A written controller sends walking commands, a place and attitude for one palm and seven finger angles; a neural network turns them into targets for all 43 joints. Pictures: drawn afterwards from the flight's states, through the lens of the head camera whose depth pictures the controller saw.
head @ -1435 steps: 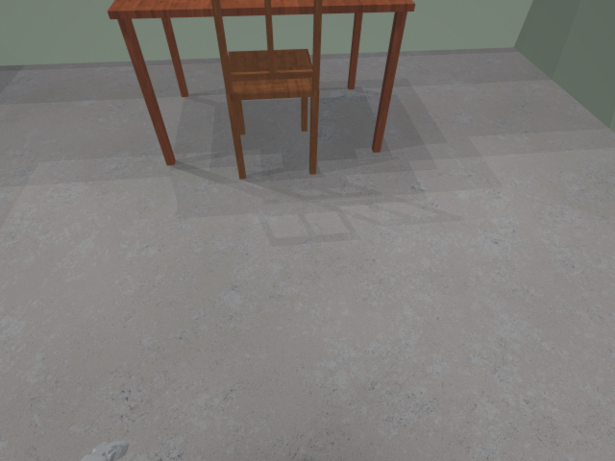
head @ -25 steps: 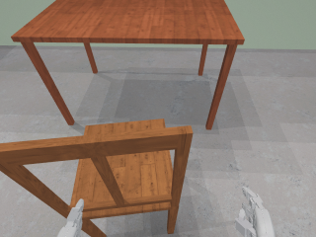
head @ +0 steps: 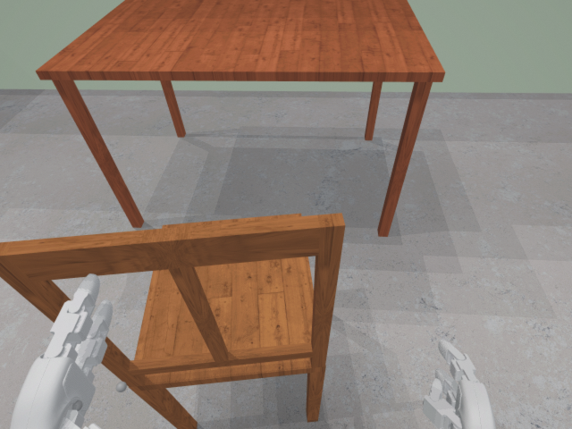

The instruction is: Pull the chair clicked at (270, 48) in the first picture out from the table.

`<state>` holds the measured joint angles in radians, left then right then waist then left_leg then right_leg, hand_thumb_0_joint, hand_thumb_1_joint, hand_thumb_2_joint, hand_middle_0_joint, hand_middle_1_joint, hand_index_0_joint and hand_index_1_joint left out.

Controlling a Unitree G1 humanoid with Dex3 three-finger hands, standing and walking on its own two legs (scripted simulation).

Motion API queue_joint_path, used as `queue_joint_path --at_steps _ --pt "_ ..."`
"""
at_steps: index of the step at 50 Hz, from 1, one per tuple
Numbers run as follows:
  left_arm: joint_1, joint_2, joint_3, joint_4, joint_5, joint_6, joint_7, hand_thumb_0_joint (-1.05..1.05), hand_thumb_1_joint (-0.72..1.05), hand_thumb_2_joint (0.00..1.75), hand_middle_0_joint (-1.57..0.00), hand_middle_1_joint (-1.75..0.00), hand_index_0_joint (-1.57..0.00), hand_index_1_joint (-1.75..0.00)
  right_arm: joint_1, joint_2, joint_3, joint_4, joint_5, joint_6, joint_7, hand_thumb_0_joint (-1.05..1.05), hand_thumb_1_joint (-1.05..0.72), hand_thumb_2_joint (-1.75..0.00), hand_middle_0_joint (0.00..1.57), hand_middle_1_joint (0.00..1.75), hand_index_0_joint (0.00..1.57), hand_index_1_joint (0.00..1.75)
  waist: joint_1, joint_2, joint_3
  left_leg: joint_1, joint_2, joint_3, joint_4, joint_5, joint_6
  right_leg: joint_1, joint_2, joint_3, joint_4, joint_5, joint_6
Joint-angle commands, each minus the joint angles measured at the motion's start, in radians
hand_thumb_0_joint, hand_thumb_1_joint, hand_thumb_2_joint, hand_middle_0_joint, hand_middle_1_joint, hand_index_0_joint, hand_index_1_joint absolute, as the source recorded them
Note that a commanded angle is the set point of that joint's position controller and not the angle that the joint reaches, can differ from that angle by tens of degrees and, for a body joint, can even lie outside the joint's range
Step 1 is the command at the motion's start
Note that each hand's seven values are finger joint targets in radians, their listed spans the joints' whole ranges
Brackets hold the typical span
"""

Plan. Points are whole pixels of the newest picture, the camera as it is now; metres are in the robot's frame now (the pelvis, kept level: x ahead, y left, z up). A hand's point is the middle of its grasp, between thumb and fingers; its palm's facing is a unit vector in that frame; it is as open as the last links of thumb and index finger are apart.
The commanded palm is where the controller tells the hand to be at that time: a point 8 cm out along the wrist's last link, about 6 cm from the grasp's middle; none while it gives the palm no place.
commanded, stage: draw the hand back to the body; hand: left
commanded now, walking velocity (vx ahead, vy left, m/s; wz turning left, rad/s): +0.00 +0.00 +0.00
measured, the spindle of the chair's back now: (204, 318) +0.28 +0.16 -0.01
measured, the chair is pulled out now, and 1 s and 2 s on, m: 0.61 0.60 0.60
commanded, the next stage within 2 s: step back with the hand held close in 1.06 s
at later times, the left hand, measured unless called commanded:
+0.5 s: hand (59, 355) +0.17 +0.24 +0.13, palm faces +0.32 -0.81 -0.50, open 10.3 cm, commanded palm +0.15 +0.29 +0.21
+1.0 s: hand (43, 260) +0.23 +0.26 +0.21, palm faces +0.45 -0.78 -0.43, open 7.4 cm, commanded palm +0.17 +0.30 +0.24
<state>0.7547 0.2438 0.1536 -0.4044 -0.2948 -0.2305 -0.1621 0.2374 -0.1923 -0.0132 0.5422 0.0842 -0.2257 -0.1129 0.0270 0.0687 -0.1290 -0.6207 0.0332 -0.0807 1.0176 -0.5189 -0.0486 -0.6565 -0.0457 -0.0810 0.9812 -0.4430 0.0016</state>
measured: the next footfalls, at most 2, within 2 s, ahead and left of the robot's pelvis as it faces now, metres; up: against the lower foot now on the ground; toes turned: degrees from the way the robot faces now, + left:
none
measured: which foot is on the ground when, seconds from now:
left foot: down 0.00-1.00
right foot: down 0.00-1.00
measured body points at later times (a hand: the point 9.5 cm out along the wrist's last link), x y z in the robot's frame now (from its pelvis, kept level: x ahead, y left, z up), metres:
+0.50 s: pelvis +0.02 +0.00 +0.05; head +0.01 -0.03 +0.50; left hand +0.15 +0.28 +0.16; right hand +0.22 -0.21 -0.03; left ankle +0.00 +0.15 -0.68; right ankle +0.03 -0.12 -0.68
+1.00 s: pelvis +0.03 -0.01 +0.06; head +0.03 -0.04 +0.51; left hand +0.20 +0.29 +0.23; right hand +0.24 -0.23 -0.02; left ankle +0.00 +0.15 -0.68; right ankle +0.03 -0.12 -0.68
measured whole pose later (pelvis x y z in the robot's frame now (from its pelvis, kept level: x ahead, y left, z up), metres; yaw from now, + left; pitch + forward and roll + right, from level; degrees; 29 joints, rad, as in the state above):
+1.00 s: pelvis +0.03 -0.01 +0.06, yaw -1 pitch -4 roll +0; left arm 0.48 0.33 0.33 -0.38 -0.06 -0.04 0.14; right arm 0.13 -0.23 0.01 0.68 0.01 -0.17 -0.08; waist 0.06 0.08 0.04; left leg -0.08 0.05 -0.04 0.46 -0.31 -0.05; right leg -0.15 -0.03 -0.06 0.49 -0.27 0.00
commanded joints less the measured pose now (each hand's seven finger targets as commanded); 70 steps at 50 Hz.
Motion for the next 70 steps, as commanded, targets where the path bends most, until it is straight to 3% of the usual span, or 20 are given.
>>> queue_joint_path --at_steps 1,5,8,10,24,25,34,41,44,45,48,50,55,58,59,60,61,63,66,70 --pt "-0.009 0.180 0.077 -0.288 0.193 0.091 0.218 0.00 -0.30 0.32 -0.04 -0.05 -0.04 -0.05 -0.134 -0.088 -0.010 -0.197 -0.030 -0.038 -0.033 0.00 -0.90 -0.90 0.20 0.30 0.20 0.30 0.011 -0.012 -0.016 0.084 -0.020 0.053 -0.265 0.131 0.051 0.199 -0.026 0.075 -0.336 -0.013 -0.024" --pt "-0.060 0.210 0.106 -0.261 0.239 0.167 0.318 0.00 -0.15 0.39 -0.05 -0.08 -0.05 -0.08 -0.148 -0.096 -0.003 -0.152 -0.038 -0.006 -0.043 0.00 -0.90 -0.90 0.20 0.30 0.20 0.30 0.009 -0.006 0.069 0.155 -0.012 0.048 -0.316 0.141 0.053 0.224 -0.016 0.041 -0.389 0.020 -0.026" --pt "-0.113 0.234 0.126 -0.274 0.252 0.170 0.346 0.00 -0.04 0.44 -0.07 -0.10 -0.07 -0.10 -0.157 -0.103 0.007 -0.145 -0.045 0.000 -0.046 0.00 -0.90 -0.90 0.20 0.30 0.20 0.30 0.010 -0.020 0.086 0.224 -0.012 0.047 -0.376 0.123 0.055 0.254 -0.014 0.029 -0.421 0.007 -0.020" --pt "-0.157 0.277 0.165 -0.286 0.255 0.174 0.361 0.00 0.03 0.48 -0.08 -0.12 -0.08 -0.12 -0.166 -0.109 0.012 -0.134 -0.046 -0.005 -0.046 0.00 -0.90 -0.90 0.20 0.30 0.20 0.30 0.014 0.027 0.093 0.250 -0.017 0.046 -0.407 0.129 0.052 0.293 -0.012 0.034 -0.445 0.023 -0.024" --pt "-0.345 0.352 0.270 -0.359 0.252 0.149 0.387 0.00 0.54 0.73 -0.15 -0.22 -0.15 -0.22 -0.195 -0.130 0.024 -0.043 -0.066 -0.082 -0.023 0.00 -0.90 -0.90 0.20 0.30 0.20 0.30 0.029 0.029 0.040 0.455 -0.019 0.045 -0.541 0.318 0.054 0.476 -0.011 0.022 -0.517 0.248 -0.012" --pt "-0.351 0.361 0.281 -0.351 0.253 0.154 0.386 0.00 0.57 0.74 -0.16 -0.23 -0.16 -0.23 -0.204 -0.132 0.024 -0.031 -0.065 -0.087 -0.021 0.00 -0.90 -0.90 0.20 0.30 0.20 0.30 0.029 0.061 0.050 0.457 -0.023 0.047 -0.543 0.329 0.051 0.485 -0.009 0.032 -0.527 0.262 -0.014" --pt "-0.470 0.391 0.330 -0.354 0.249 0.140 0.381 0.00 0.90 0.90 -0.20 -0.30 -0.20 -0.30 -0.214 -0.145 0.019 0.006 -0.070 -0.094 -0.006 0.00 -0.90 -0.90 0.20 0.30 0.20 0.30 0.030 0.018 0.040 0.522 -0.012 0.051 -0.569 0.429 0.058 0.530 -0.019 0.022 -0.542 0.376 -0.003" --pt "-0.359 0.249 0.274 -0.122 0.242 0.147 0.332 0.00 0.90 0.90 -0.20 -0.30 -0.20 -0.30 -0.223 -0.131 0.001 0.010 -0.074 -0.038 0.027 0.00 -0.90 -0.90 0.20 0.30 0.20 0.30 0.034 -0.064 0.125 0.496 -0.011 0.068 -0.588 0.449 0.062 0.534 -0.014 0.018 -0.573 0.413 0.001" --pt "-0.335 0.264 0.292 -0.132 0.240 0.137 0.322 0.00 0.90 0.90 -0.20 -0.30 -0.20 -0.30 -0.237 -0.132 -0.008 -0.006 -0.073 -0.006 0.035 0.00 -0.90 -0.90 0.20 0.30 0.20 0.30 0.042 -0.069 0.113 0.493 -0.008 0.068 -0.603 0.454 0.062 0.546 -0.012 0.020 -0.572 0.413 -0.001" --pt "-0.324 0.282 0.316 -0.124 0.240 0.141 0.321 0.00 0.90 0.90 -0.20 -0.30 -0.20 -0.30 -0.246 -0.131 -0.009 -0.007 -0.071 0.000 0.036 0.00 -0.90 -0.90 0.20 0.30 0.20 0.30 0.045 -0.011 0.100 0.495 -0.011 0.074 -0.609 0.441 0.058 0.554 -0.012 0.029 -0.579 0.396 -0.004" --pt "-0.316 0.309 0.336 -0.211 0.239 0.121 0.322 0.00 0.90 0.90 -0.20 -0.30 -0.20 -0.30 -0.242 -0.123 -0.009 -0.027 -0.074 0.008 0.036 0.00 -0.90 -0.90 0.20 0.30 0.20 0.30 0.054 -0.033 0.050 0.511 -0.006 0.074 -0.614 0.475 0.060 0.583 -0.012 0.027 -0.576 0.431 -0.006" --pt "-0.330 0.346 0.367 -0.257 0.243 0.120 0.326 0.00 0.90 0.90 -0.20 -0.30 -0.20 -0.30 -0.245 -0.123 -0.010 -0.029 -0.074 0.006 0.032 0.00 -0.90 -0.90 0.20 0.30 0.20 0.30 0.053 0.024 0.020 0.525 -0.009 0.077 -0.616 0.479 0.055 0.598 -0.012 0.034 -0.580 0.431 -0.009" --pt "-0.325 0.311 0.339 -0.241 0.249 0.133 0.332 0.00 0.90 0.90 -0.20 -0.30 -0.20 -0.30 -0.234 -0.123 -0.012 -0.015 -0.073 0.006 0.024 0.00 -0.90 -0.90 0.20 0.30 0.20 0.30 0.039 0.028 0.053 0.535 -0.002 0.081 -0.618 0.509 0.053 0.577 -0.008 0.029 -0.595 0.450 -0.010" --pt "-0.322 0.277 0.311 -0.168 0.247 0.139 0.330 0.00 0.90 0.90 -0.20 -0.30 -0.20 -0.30 -0.227 -0.128 -0.019 -0.008 -0.071 0.020 0.022 0.00 -0.90 -0.90 0.20 0.30 0.20 0.30 0.032 -0.054 0.107 0.525 0.004 0.080 -0.620 0.477 0.060 0.544 -0.004 0.023 -0.609 0.418 -0.004" --pt "-0.391 0.253 0.262 -0.194 0.249 0.135 0.323 0.00 0.90 0.90 -0.20 -0.30 -0.20 -0.30 -0.229 -0.136 -0.013 -0.013 -0.072 0.018 0.023 0.00 -0.90 -0.90 0.20 0.30 0.20 0.30 0.020 -0.039 0.109 0.528 0.000 0.080 -0.623 0.463 0.062 0.535 -0.006 0.026 -0.612 0.400 -0.003" --pt "-0.572 0.418 0.415 -0.239 0.235 0.081 0.325 0.00 0.90 0.90 -0.20 -0.30 -0.20 -0.30 -0.178 -0.144 -0.005 -0.059 -0.053 0.040 0.025 0.00 -0.90 -0.90 0.20 0.30 0.20 0.30 0.004 -0.005 0.204 0.450 0.020 0.044 -0.602 0.401 0.070 0.464 -0.045 0.102 -0.655 0.419 0.002" --pt "-0.498 0.382 0.395 -0.186 0.236 0.074 0.318 0.00 0.90 0.90 -0.20 -0.30 -0.20 -0.30 -0.186 -0.138 -0.021 -0.025 -0.059 0.049 0.025 0.00 -0.90 -0.90 0.20 0.30 0.20 0.30 0.005 -0.083 0.171 0.443 0.023 0.046 -0.582 0.383 0.071 0.465 -0.066 0.113 -0.664 0.449 -0.008" --pt "-0.331 0.299 0.334 -0.128 0.243 0.090 0.309 0.00 0.90 0.90 -0.20 -0.30 -0.20 -0.30 -0.198 -0.138 -0.024 -0.038 -0.069 0.078 0.027 0.00 -0.90 -0.90 0.20 0.30 0.20 0.30 0.007 -0.120 0.118 0.471 0.021 0.046 -0.574 0.452 0.070 0.487 -0.075 0.091 -0.635 0.522 -0.011" --pt "-0.212 0.280 0.321 -0.211 0.248 0.089 0.309 0.00 0.90 0.90 -0.20 -0.30 -0.20 -0.30 -0.211 -0.142 -0.026 -0.062 -0.077 0.112 0.029 0.00 -0.90 -0.90 0.20 0.30 0.20 0.30 0.013 0.018 0.000 0.486 0.038 0.046 -0.596 0.614 0.068 0.550 -0.070 0.062 -0.570 0.581 -0.008" --pt "-0.159 0.354 0.386 -0.340 0.252 0.082 0.325 0.00 0.90 0.90 -0.20 -0.30 -0.20 -0.30 -0.232 -0.138 -0.032 -0.081 -0.080 0.137 0.021 0.00 -0.90 -0.90 0.20 0.30 0.20 0.30 0.017 0.018 -0.096 0.496 0.060 0.026 -0.597 0.746 0.066 0.573 -0.055 0.052 -0.516 0.611 -0.003"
